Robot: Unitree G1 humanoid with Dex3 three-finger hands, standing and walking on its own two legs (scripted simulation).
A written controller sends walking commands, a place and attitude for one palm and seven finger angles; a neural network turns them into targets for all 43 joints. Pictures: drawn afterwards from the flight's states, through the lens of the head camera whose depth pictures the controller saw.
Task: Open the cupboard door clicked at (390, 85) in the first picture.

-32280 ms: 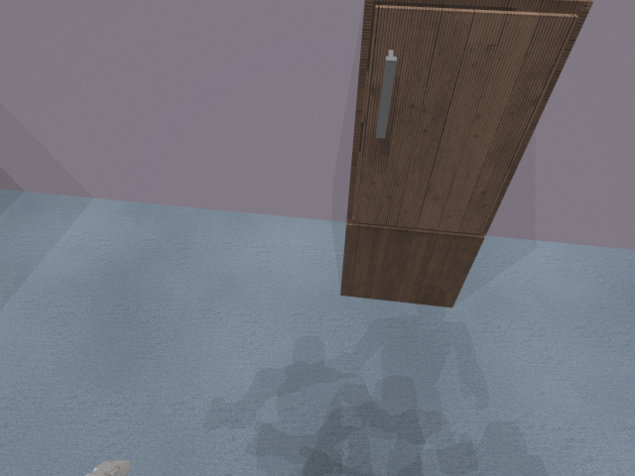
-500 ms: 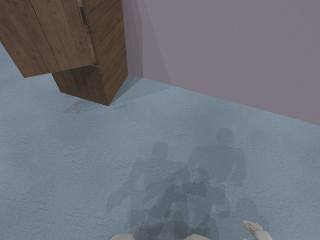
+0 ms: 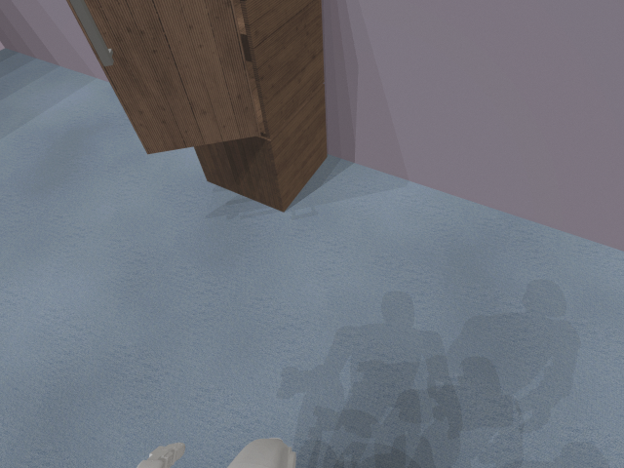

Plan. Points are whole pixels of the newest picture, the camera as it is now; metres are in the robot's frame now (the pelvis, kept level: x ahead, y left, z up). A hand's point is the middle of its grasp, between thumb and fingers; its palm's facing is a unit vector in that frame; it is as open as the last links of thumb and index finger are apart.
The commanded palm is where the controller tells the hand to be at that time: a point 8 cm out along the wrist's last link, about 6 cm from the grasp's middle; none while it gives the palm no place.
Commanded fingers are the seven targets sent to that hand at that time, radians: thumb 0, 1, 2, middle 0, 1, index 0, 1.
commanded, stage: turn to face it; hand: left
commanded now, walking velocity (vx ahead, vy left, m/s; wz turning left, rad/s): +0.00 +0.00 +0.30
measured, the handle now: (92, 24) +1.04 +0.56 +0.08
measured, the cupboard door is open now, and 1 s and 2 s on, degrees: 40 40 40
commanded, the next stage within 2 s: take the last steps up to it in 0.10 s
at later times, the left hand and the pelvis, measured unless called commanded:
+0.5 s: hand out of the picture +0.00 +0.25 -0.17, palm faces +0.22 -0.96 -0.19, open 7.4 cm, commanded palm none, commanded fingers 0.00 0.90 0.90 -0.20 -0.30 -0.20 -0.30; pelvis +0.02 +0.05 +0.00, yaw +9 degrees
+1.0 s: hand (179, 410) +0.22 +0.23 -0.15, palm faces +0.27 -0.94 -0.21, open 7.1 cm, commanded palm none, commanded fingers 0.00 0.90 0.90 -0.20 -0.30 -0.20 -0.30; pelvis +0.16 +0.04 +0.00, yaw +13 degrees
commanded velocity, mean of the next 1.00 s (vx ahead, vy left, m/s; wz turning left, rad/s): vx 0.25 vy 0.08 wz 0.13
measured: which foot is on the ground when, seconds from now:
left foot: up 0.00-0.28, down 0.30-0.84, up 0.86-1.00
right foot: down 0.00-0.32, up 0.34-0.82, down 0.84-1.00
